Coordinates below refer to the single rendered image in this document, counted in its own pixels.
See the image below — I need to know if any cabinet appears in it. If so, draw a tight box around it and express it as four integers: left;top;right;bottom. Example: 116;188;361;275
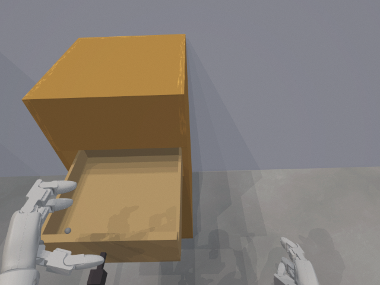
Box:
22;34;193;239

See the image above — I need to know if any handle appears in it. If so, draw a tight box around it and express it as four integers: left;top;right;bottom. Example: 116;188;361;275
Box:
87;252;107;285

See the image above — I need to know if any left robot forearm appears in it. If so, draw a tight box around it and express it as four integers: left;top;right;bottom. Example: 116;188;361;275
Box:
0;268;40;285

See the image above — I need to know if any robot right hand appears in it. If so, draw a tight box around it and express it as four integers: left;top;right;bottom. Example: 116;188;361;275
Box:
274;237;319;285

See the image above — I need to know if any robot left hand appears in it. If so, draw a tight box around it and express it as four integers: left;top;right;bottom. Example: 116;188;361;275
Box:
1;179;105;276

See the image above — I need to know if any drawer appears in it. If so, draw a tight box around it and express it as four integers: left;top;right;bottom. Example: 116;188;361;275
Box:
41;147;183;263

